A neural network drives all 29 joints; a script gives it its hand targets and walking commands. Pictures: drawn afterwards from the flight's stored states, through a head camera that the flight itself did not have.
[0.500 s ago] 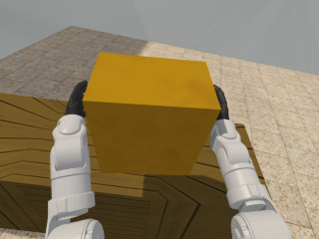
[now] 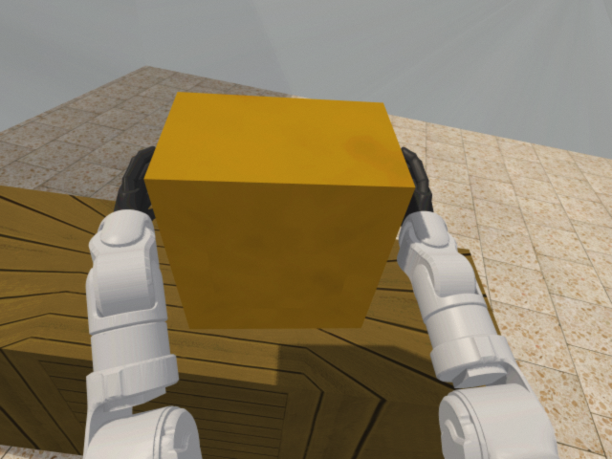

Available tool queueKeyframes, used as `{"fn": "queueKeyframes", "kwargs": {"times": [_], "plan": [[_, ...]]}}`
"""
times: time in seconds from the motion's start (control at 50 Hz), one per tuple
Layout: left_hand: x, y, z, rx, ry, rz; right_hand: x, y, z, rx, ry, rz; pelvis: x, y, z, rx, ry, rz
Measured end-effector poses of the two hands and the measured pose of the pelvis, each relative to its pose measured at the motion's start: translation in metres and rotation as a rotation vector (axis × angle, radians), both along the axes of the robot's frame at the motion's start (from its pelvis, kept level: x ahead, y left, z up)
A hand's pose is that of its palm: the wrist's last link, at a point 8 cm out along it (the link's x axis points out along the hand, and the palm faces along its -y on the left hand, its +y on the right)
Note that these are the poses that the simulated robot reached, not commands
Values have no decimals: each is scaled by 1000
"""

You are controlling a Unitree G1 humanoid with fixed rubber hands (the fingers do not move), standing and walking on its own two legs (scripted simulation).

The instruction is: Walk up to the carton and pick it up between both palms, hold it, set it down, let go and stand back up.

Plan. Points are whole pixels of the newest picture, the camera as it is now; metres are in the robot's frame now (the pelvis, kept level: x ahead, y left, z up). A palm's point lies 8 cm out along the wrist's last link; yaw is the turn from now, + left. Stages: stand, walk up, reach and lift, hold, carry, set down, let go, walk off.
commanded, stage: hold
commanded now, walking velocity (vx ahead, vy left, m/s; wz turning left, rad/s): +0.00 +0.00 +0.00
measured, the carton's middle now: (279, 223) +0.38 +0.02 +0.16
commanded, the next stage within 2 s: none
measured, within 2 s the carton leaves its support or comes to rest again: neither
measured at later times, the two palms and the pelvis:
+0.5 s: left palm (142, 217) +0.35 +0.18 +0.19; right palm (417, 215) +0.36 -0.16 +0.20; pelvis +0.00 +0.00 +0.00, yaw +0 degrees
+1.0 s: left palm (145, 217) +0.35 +0.18 +0.19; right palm (419, 220) +0.36 -0.16 +0.19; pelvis +0.00 +0.00 +0.00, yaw +0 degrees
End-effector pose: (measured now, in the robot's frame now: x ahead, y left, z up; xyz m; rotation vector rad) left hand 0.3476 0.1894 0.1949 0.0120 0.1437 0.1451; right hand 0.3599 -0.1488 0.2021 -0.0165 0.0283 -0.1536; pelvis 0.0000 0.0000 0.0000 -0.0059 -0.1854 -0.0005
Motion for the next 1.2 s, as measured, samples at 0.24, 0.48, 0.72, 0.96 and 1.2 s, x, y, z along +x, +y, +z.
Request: {"fn": "queueKeyframes", "kwargs": {"times": [0.24, 0.48, 0.72, 0.96, 1.2], "plan": [[1, -3, -2, 2, 5, -7, -1, -3, -1, 2, 2, -4, 0, -1, 0, -1, 2, 0], [0, -6, -4, 29, 10, -8, -1, -6, -5, 21, 5, -2, -1, -1, 0, -2, 6, 2], [1, -15, -6, 44, 19, -19, -5, -16, -18, 31, 9, -17, -1, 0, 0, -3, 4, -4], [0, -10, -4, 33, 16, -9, -3, -11, -13, 26, 4, -10, -1, -1, 0, -3, 2, -2], [-1, -10, -7, 39, 19, -14, -4, -11, -15, 28, 5, -11, 0, 1, 0, -4, 1, -2]]}}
